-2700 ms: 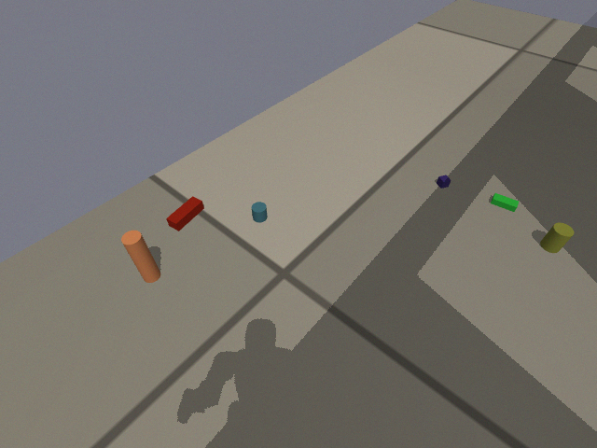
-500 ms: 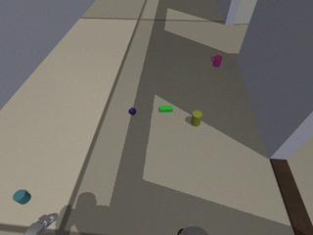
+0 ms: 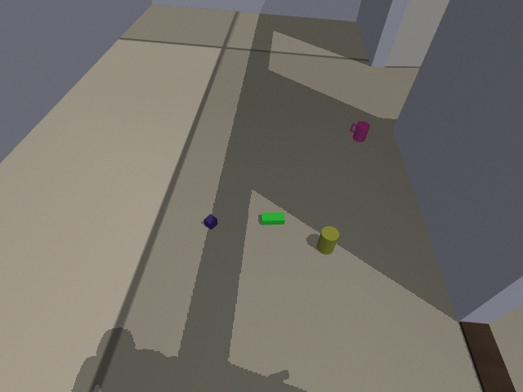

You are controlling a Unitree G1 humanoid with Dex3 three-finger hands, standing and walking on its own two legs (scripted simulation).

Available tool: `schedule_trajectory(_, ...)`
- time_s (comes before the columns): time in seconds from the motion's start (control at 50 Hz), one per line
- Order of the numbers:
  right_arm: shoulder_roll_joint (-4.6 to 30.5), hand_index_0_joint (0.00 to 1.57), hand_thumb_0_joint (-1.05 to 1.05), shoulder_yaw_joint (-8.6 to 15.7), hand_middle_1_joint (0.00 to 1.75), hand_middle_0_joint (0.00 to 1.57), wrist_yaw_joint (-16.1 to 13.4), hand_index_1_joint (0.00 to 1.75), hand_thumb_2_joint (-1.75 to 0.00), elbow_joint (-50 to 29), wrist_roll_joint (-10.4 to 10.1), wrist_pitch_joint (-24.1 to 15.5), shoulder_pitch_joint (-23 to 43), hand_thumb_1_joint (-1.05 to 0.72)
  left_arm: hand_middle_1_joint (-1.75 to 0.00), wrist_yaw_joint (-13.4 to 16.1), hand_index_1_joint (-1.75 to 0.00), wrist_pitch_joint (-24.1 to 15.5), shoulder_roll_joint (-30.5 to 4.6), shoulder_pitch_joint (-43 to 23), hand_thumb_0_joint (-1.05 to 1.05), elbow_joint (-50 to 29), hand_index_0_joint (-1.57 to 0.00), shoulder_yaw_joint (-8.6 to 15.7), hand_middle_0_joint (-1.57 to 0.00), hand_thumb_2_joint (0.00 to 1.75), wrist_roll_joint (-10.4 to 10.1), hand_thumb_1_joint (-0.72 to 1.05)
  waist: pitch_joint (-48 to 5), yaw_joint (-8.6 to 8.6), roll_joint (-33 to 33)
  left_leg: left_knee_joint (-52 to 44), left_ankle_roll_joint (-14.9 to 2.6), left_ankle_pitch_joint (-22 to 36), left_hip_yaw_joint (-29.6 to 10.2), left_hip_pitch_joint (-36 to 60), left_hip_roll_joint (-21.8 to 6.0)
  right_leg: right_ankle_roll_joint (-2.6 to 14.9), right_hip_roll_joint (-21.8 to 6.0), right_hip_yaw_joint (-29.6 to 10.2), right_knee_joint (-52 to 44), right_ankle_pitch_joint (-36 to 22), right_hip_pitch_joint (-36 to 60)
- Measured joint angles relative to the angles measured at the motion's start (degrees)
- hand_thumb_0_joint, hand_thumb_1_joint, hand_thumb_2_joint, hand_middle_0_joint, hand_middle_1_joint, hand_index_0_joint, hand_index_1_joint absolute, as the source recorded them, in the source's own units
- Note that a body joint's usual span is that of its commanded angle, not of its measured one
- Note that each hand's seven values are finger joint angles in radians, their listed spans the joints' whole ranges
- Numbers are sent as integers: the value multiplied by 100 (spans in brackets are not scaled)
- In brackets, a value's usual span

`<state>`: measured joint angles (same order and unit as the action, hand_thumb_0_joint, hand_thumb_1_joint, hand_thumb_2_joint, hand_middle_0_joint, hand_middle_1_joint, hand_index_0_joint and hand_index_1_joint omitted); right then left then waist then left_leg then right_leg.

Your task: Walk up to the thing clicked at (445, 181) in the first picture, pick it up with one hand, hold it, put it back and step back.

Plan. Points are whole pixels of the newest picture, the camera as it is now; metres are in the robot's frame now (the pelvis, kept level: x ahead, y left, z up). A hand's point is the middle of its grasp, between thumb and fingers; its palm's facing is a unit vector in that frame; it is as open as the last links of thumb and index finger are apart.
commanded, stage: walk up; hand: left
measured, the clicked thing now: (210, 222) +0.97 +0.22 -0.73
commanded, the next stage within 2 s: none
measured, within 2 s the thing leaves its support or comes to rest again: neither
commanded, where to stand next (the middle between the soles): +0.54 -0.02 m, yaw +1 degrees
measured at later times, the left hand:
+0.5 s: hand (145, 304) +0.29 +0.23 -0.10, palm faces -0.02 -0.92 -0.40, open 7.4 cm
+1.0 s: hand (146, 249) +0.43 +0.27 -0.13, palm faces -0.05 -0.94 -0.35, open 7.4 cm
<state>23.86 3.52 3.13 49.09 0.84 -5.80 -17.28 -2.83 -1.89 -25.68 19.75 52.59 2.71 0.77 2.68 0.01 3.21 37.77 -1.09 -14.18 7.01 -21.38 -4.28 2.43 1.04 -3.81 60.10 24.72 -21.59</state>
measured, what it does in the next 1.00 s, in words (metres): walks ahead: right foot, then left foot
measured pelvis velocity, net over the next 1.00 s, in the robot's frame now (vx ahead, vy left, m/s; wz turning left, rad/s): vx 0.37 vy -0.01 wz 0.01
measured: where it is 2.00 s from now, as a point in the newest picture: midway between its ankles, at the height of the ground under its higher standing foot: (259, 320)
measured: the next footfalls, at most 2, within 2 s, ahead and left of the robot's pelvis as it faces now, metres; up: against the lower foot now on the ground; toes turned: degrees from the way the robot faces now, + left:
right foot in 0.32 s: +0.29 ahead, -0.16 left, +0.00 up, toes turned -5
left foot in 0.72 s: +0.42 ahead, +0.12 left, +0.00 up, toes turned +7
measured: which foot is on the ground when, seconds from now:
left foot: down 0.00-0.34, up 0.36-0.70, down 0.72-1.00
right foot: up 0.00-0.30, down 0.32-0.76, up 0.78-1.00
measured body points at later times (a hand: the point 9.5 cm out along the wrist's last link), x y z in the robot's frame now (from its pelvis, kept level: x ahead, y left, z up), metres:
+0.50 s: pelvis +0.20 -0.04 +0.01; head +0.21 -0.07 +0.46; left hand +0.29 +0.27 -0.07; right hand +0.25 -0.36 -0.12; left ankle +0.20 +0.11 -0.66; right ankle +0.25 -0.15 -0.72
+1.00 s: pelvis +0.37 -0.01 +0.01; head +0.39 +0.00 +0.46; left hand +0.43 +0.31 -0.11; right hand +0.42 -0.33 -0.09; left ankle +0.38 +0.11 -0.72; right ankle +0.46 -0.15 -0.68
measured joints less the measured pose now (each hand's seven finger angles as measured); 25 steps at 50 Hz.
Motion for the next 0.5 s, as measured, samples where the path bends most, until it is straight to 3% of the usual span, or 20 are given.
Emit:
schedule_trajectory(0.06, -90, 20, 1, -86, 30, 21, -28, 30, -90, 1, -35, 13, -80, -90, -30, -32, -30, -53, -63, -98, 1, 59, -20, 6, -20, 90, -29, 90, 52, -55, 133, -457, 1, 7, 111, 478, 38, -84, -174, 179, 60, -399, -490)
schedule_trajectory(0.14, -58, 21, 1, -122, 30, 21, -27, 30, -90, 15, -20, 43, -255, -90, -30, -139, -30, -44, -41, -262, 1, 22, -20, 29, -20, 90, -22, 90, 88, -117, 86, -925, 0, -45, 184, 1014, 60, -230, -483, 398, -752, -724, -811)
schedule_trajectory(0.26, 101, 21, 1, -96, 30, 21, 5, 30, -90, 76, -37, 141, -469, -90, -30, -247, -30, -41, 53, -597, 1, -44, -20, 83, -20, 90, -3, 90, 104, -234, -164, -981, 161, -467, 168, 1519, 24, -194, -650, 516, -2202, -1387, -606)
schedule_trajectory(0.32, 142, 21, 1, -95, 30, 21, -10, 30, -90, 71, -55, 218, -572, -90, -30, -215, -30, -140, 34, -682, 1, -99, -20, 121, -20, 90, 1, 90, 46, -260, -289, -430, 244, -1002, 90, 1549, -109, -115, -483, 646, -2746, -1569, -138)
schedule_trajectory(0.34, 154, 21, 1, -95, 30, 21, -35, 30, -90, 93, -61, 247, -558, -90, -30, -172, -30, -194, 62, -741, 1, -118, -20, 156, -20, 90, 12, 90, 74, -242, -400, 60, 140, -1175, -2, 1404, -237, -120, -390, 709, -2602, -1609, -118)
schedule_trajectory(0.38, 124, 20, 1, -120, 30, 21, -85, 30, -90, 178, -71, 348, -420, -90, -30, -91, -30, -274, 146, -819, 0, -215, -20, 153, -20, 90, -7, 90, 150, -172, -490, 1361, 0, -1310, -414, 885, -123, -107, -345, 765, -2286, -1319, -93)
schedule_trajectory(0.44, 144, 20, 1, -146, 30, 21, -97, 30, -90, 225, -112, 398, -206, -90, -30, -39, -30, -308, 319, -779, 0, -329, -20, 41, -20, 90, -74, 90, 193, -54, -627, 2383, -87, -1043, -684, 152, 77, -73, -324, 789, -2500, -1211, 230)
schedule_trajectory(0.5, 147, 20, 1, -127, 30, 20, -34, 30, -90, 177, -94, 350, -63, -90, -30, -22, -30, -300, 399, -622, 0, -367, -21, -25, -20, 90, -60, 90, 150, 6, -721, 2106, -43, -682, -684, -357, -8, -59, -283, 837, -2879, -1224, 564)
